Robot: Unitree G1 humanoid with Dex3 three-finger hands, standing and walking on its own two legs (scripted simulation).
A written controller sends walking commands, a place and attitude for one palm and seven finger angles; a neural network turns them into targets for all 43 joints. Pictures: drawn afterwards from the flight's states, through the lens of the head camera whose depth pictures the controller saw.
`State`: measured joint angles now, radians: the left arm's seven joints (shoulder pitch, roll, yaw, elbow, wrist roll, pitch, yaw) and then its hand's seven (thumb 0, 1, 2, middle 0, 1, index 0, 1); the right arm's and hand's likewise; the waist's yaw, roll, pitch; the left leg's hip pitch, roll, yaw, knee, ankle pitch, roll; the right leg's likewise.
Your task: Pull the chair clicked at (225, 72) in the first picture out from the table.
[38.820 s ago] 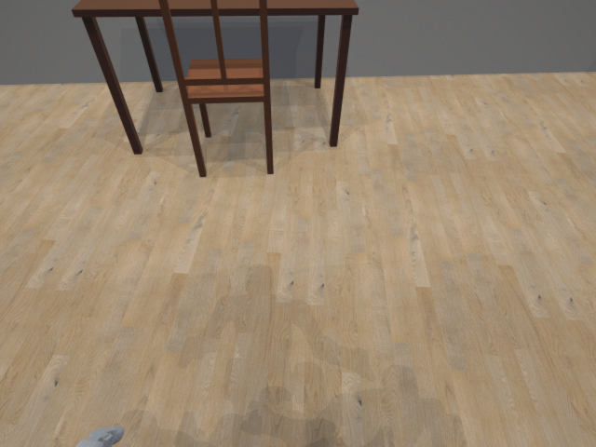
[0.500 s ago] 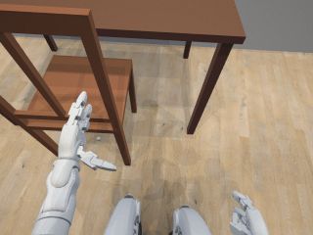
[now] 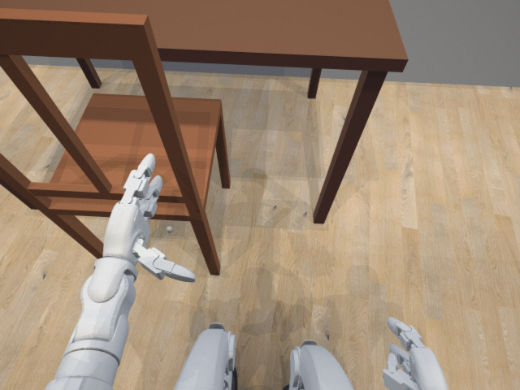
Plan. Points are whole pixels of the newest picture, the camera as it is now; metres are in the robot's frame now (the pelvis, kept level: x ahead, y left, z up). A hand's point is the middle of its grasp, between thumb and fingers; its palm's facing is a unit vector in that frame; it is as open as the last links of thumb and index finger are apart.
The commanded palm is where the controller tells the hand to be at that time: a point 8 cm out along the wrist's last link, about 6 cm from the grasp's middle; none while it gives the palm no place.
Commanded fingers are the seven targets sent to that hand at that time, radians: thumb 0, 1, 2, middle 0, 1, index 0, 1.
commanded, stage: aim the fingers beside a spindle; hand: left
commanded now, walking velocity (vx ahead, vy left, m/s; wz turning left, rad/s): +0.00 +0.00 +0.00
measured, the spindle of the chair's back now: (67, 137) +0.50 +0.36 +0.05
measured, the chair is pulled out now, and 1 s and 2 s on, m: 0.00 0.00 0.00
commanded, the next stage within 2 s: push the fingers through the gap in 1.50 s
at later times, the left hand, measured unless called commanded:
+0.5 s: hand (169, 229) +0.34 +0.15 +0.04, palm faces -0.02 -1.00 -0.03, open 16.9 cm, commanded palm +0.32 +0.22 +0.04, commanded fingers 0.00 -0.50 0.30 -0.06 -0.08 -0.06 -0.08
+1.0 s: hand (159, 227) +0.34 +0.17 +0.04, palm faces -0.01 -1.00 -0.06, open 16.9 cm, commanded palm +0.31 +0.21 +0.03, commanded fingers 0.00 -0.50 0.30 -0.06 -0.08 -0.06 -0.08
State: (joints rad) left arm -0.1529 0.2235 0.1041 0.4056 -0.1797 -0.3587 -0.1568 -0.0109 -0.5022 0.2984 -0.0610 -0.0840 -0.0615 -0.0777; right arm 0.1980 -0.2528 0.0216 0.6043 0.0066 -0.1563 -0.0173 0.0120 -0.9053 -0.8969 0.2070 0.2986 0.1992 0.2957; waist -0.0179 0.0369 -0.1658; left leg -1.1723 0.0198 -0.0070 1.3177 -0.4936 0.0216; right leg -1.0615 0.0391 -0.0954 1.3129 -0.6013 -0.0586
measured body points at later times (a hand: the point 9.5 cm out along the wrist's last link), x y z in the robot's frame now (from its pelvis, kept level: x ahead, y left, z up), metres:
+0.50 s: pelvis +0.00 +0.00 +0.00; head +0.10 +0.01 +0.44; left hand +0.33 +0.21 +0.04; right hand +0.17 -0.25 -0.10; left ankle +0.07 +0.11 -0.61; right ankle +0.02 -0.09 -0.61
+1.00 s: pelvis +0.00 +0.00 +0.00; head +0.09 +0.01 +0.44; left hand +0.33 +0.22 +0.04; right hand +0.17 -0.24 -0.10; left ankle +0.07 +0.11 -0.61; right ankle +0.02 -0.09 -0.61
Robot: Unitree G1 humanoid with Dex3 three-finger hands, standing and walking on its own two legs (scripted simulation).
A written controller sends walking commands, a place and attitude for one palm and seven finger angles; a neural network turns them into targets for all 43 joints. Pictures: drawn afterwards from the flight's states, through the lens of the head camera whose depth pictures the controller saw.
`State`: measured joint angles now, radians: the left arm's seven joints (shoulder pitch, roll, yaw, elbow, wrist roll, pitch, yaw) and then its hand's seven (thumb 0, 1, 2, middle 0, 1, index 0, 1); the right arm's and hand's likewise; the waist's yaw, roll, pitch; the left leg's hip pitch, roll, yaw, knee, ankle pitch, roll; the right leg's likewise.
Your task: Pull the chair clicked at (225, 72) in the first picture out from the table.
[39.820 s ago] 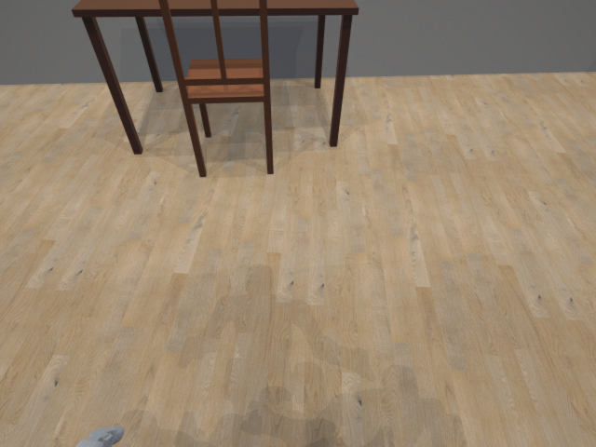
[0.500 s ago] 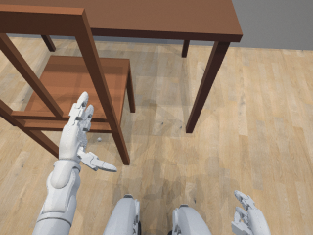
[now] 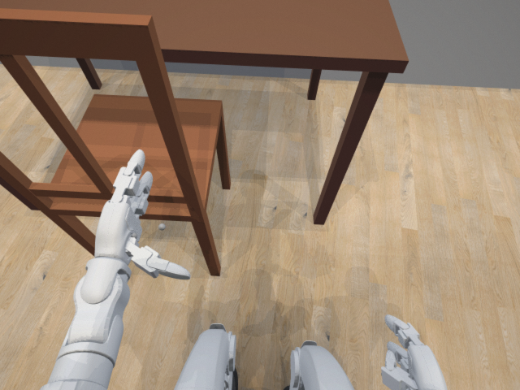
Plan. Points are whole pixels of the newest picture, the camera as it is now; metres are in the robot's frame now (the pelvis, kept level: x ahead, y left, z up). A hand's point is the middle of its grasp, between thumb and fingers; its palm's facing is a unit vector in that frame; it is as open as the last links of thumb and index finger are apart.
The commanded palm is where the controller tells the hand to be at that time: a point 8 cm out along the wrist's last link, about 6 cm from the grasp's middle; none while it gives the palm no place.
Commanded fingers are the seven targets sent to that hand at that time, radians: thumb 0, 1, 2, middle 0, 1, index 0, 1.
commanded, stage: aim the fingers beside a spindle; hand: left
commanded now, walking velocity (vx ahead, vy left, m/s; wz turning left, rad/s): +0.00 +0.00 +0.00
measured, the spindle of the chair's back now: (70, 137) +0.50 +0.35 +0.05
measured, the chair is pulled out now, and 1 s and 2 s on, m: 0.00 0.00 0.00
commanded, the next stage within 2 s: push the fingers through the gap in 0.50 s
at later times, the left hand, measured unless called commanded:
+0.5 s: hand (175, 238) +0.33 +0.15 +0.03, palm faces -0.06 -1.00 -0.02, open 16.9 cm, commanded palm +0.31 +0.21 +0.04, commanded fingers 0.00 -0.50 0.30 -0.06 -0.08 -0.06 -0.08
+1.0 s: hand (172, 205) +0.38 +0.16 +0.04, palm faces -0.02 -1.00 -0.05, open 16.9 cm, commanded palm +0.35 +0.21 +0.04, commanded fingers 0.00 -0.50 0.30 -0.06 -0.08 -0.06 -0.08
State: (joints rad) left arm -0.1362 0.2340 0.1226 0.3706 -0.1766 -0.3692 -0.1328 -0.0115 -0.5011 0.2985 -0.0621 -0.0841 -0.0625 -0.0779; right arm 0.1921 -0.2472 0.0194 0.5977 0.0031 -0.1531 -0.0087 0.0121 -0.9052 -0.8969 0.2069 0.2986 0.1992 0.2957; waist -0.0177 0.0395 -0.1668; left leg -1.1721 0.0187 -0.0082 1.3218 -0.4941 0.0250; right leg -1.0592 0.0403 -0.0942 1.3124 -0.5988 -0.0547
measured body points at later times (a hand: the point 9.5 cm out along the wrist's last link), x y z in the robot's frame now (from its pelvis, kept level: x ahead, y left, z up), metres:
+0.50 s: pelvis +0.00 +0.00 +0.00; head +0.09 +0.00 +0.44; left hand +0.33 +0.20 +0.03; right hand +0.17 -0.25 -0.10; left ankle +0.07 +0.10 -0.61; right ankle +0.02 -0.09 -0.61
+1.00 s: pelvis +0.00 +0.00 +0.00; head +0.10 +0.01 +0.44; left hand +0.37 +0.21 +0.05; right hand +0.16 -0.25 -0.10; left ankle +0.07 +0.10 -0.61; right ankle +0.02 -0.09 -0.61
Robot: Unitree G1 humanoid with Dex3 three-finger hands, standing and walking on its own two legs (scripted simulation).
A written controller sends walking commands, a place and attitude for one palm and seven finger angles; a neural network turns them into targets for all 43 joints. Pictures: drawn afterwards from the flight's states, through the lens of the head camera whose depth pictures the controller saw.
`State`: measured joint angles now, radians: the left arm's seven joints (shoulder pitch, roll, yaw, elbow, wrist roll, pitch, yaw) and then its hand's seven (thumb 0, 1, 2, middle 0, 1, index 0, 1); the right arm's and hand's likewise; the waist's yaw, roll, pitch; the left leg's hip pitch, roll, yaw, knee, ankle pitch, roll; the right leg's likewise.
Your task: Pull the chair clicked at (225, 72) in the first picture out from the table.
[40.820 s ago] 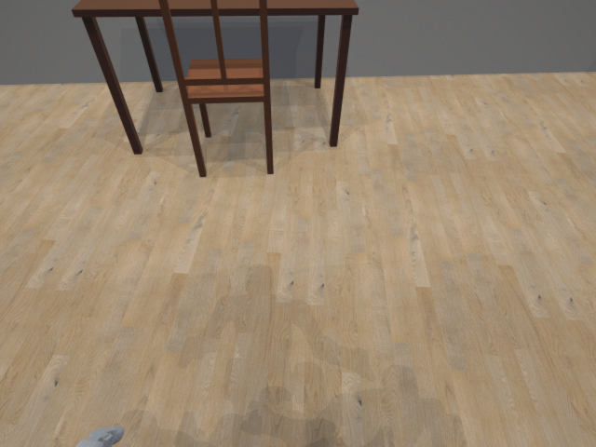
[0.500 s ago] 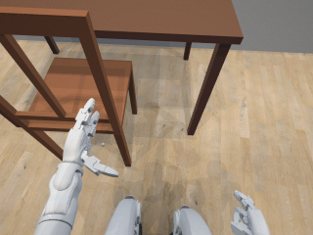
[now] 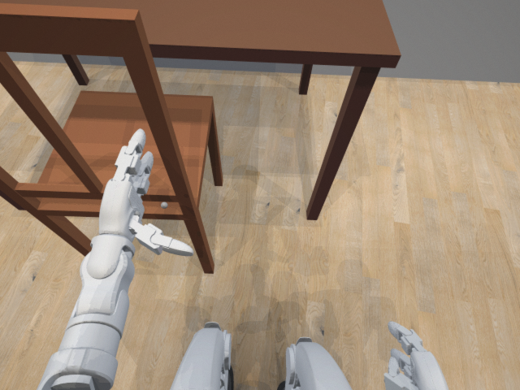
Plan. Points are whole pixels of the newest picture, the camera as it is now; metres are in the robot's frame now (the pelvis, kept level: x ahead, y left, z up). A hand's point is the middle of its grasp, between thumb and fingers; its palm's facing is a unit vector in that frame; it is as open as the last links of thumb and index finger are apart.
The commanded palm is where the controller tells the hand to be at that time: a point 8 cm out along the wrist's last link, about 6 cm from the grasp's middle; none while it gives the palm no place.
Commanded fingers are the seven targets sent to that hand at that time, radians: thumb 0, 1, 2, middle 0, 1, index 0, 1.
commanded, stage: push the fingers through the gap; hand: left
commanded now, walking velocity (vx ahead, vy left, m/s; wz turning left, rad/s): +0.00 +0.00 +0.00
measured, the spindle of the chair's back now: (56, 136) +0.49 +0.36 +0.05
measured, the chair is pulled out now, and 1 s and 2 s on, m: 0.00 0.00 0.00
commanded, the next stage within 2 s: hook a spindle and tug to test in 1.20 s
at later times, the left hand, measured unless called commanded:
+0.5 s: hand (168, 182) +0.42 +0.16 +0.04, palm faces +0.01 -1.00 -0.03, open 16.9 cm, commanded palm +0.40 +0.21 +0.04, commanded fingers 0.00 -0.50 0.30 -0.06 -0.08 -0.06 -0.08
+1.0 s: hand (173, 164) +0.45 +0.16 +0.04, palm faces +0.01 -1.00 -0.03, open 16.9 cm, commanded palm +0.42 +0.21 +0.04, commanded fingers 0.00 -0.50 0.30 -0.06 -0.08 -0.06 -0.08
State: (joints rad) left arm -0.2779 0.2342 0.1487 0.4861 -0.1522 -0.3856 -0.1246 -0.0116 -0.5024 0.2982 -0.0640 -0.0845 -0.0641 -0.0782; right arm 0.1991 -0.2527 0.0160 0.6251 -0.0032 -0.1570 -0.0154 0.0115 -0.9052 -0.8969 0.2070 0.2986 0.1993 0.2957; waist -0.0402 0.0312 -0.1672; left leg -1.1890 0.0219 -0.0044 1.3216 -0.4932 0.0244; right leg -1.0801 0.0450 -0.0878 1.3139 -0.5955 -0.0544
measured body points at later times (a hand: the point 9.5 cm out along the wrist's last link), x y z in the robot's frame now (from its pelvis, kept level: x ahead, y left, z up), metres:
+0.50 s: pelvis +0.00 +0.00 +0.00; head +0.11 +0.01 +0.44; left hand +0.41 +0.22 +0.04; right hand +0.12 -0.26 -0.11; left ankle +0.07 +0.10 -0.61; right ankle +0.02 -0.09 -0.61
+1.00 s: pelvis +0.00 +0.00 +0.00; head +0.12 +0.01 +0.43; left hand +0.44 +0.21 +0.05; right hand +0.08 -0.26 -0.12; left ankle +0.07 +0.10 -0.61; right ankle +0.02 -0.09 -0.61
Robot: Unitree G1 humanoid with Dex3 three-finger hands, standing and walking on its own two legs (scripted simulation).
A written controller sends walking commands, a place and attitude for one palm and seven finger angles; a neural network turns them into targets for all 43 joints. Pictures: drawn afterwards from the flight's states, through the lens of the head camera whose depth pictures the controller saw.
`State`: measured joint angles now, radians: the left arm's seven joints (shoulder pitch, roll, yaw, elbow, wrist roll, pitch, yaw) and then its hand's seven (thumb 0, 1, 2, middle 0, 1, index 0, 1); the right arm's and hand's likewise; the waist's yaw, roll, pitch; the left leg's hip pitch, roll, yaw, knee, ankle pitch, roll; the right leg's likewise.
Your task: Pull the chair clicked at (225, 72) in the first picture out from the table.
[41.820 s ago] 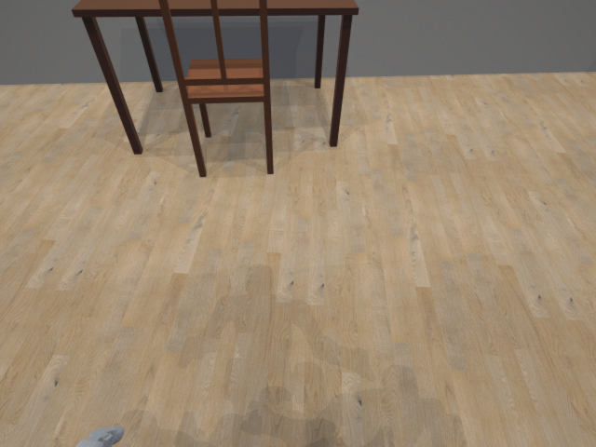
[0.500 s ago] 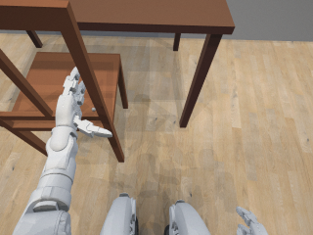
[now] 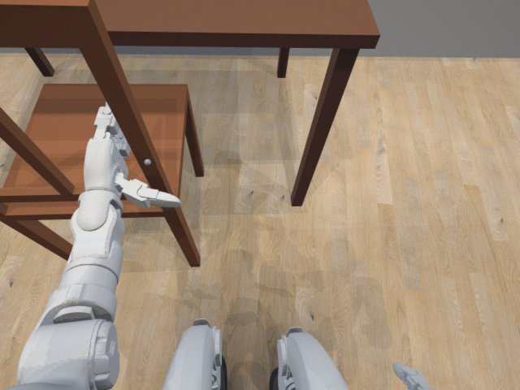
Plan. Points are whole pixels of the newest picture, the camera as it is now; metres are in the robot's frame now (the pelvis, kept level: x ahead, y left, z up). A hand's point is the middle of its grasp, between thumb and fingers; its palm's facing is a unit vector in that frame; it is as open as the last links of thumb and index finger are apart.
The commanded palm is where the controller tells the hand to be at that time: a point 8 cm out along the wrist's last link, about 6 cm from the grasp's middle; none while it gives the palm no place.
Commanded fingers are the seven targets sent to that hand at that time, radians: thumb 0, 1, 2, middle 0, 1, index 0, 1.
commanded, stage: push the fingers through the gap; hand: left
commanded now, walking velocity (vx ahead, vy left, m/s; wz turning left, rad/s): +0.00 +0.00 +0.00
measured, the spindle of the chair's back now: (15, 137) +0.48 +0.37 +0.05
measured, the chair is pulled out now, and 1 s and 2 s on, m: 0.00 0.00 0.03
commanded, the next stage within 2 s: hook a spindle and tug to test in 0.20 s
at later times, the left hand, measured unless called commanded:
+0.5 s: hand (140, 167) +0.44 +0.18 +0.04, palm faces +0.03 -1.00 -0.01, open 16.5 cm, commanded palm +0.42 +0.22 +0.04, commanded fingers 0.00 -0.50 0.30 -0.25 -0.68 -0.25 -0.68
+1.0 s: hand (147, 163) +0.45 +0.17 +0.04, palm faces +0.05 -1.00 -0.02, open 9.0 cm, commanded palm +0.42 +0.21 +0.04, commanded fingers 0.00 0.68 0.80 -0.50 -1.45 -0.50 -1.45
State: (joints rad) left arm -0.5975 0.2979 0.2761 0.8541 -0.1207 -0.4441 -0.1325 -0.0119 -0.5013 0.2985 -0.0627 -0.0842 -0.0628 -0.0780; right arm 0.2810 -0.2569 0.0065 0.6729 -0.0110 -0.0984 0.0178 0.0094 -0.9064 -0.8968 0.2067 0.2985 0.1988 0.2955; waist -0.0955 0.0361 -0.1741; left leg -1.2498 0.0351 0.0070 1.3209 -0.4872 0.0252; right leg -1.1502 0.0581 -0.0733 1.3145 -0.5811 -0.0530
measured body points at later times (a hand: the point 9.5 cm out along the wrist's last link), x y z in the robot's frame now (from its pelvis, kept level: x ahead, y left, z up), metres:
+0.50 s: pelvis +0.00 +0.00 +0.00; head +0.12 +0.02 +0.43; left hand +0.43 +0.23 +0.04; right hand +0.10 -0.26 -0.11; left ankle +0.07 +0.11 -0.61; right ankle +0.02 -0.09 -0.61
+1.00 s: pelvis +0.00 +0.01 +0.00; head +0.12 +0.02 +0.44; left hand +0.44 +0.22 +0.04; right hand +0.09 -0.25 -0.11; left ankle +0.07 +0.11 -0.61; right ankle +0.02 -0.09 -0.61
